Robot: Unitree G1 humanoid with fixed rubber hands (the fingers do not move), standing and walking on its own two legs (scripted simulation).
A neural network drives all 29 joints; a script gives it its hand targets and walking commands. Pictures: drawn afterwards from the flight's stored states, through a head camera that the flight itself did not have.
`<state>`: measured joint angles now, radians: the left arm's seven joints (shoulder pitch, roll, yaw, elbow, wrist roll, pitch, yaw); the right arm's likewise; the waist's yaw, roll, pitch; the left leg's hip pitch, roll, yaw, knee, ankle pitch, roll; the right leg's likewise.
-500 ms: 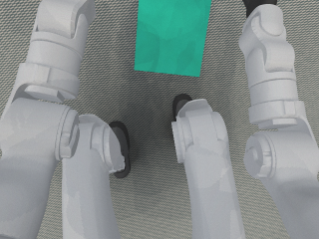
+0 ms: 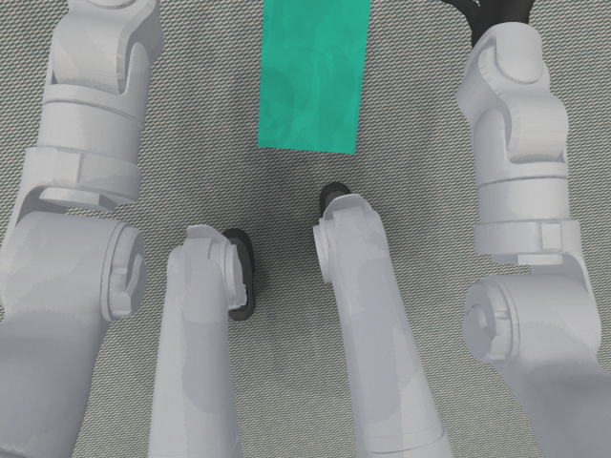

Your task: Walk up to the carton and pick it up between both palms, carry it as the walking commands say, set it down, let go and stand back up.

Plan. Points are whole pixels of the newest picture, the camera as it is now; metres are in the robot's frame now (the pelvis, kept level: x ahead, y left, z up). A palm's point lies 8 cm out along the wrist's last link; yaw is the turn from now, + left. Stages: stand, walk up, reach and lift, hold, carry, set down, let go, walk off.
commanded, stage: set down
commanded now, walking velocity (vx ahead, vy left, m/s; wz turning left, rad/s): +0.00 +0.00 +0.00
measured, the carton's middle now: (310, 75) +0.51 -0.10 -0.48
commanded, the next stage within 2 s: let go in 0.44 s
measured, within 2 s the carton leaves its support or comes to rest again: neither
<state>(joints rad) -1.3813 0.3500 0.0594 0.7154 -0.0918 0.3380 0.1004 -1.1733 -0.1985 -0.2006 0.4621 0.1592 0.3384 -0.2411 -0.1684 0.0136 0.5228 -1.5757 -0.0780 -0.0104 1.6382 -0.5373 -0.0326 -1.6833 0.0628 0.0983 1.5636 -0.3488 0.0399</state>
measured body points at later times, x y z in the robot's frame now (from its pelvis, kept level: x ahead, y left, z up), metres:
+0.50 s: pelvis +0.02 +0.00 +0.11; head +0.35 -0.05 +0.40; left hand +0.59 +0.06 -0.01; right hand +0.49 -0.25 -0.02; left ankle +0.10 +0.13 -0.51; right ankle +0.16 -0.12 -0.51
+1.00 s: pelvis +0.08 +0.00 +0.18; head +0.31 -0.02 +0.56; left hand +0.44 +0.15 +0.06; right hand +0.36 -0.24 +0.07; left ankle +0.10 +0.13 -0.51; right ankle +0.16 -0.12 -0.51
